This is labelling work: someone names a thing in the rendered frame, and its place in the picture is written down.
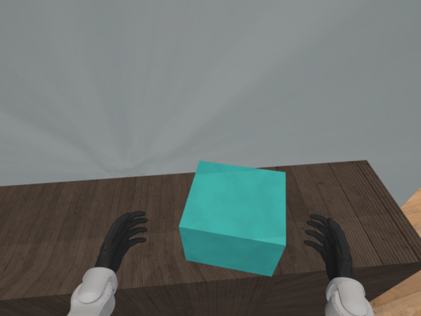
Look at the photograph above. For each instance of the robot right forearm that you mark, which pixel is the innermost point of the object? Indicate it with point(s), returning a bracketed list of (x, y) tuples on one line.
[(346, 297)]

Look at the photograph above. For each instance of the robot left forearm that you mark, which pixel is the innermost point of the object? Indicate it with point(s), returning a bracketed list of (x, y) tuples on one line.
[(95, 296)]

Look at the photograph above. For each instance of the carton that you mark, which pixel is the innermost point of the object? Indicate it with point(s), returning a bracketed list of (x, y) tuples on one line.
[(235, 218)]

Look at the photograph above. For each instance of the robot right hand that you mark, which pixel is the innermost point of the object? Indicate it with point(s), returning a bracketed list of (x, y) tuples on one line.
[(335, 249)]

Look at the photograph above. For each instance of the robot left hand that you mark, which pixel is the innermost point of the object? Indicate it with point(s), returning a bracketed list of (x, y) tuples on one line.
[(117, 241)]

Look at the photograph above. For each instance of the pedestal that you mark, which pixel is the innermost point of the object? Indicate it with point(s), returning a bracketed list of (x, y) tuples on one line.
[(52, 233)]

